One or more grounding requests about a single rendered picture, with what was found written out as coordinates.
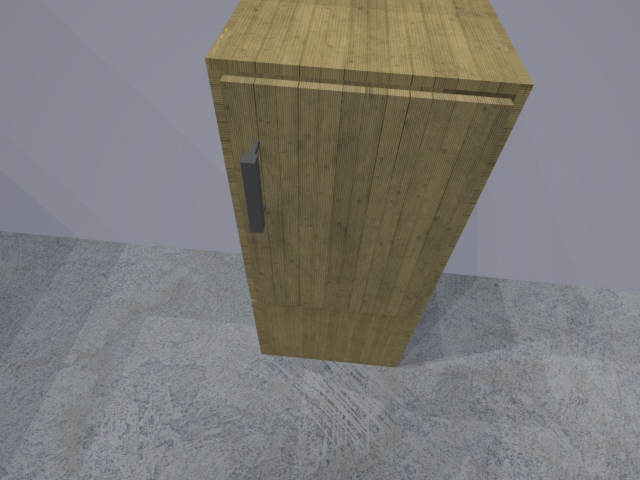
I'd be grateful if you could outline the cupboard door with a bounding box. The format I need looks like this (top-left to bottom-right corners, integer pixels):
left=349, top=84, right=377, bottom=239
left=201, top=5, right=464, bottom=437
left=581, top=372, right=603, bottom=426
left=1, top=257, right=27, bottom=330
left=220, top=75, right=514, bottom=317

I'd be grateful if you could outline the handle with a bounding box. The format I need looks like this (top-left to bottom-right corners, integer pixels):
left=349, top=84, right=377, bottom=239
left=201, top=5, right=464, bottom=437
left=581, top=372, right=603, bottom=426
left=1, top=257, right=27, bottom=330
left=240, top=139, right=266, bottom=233

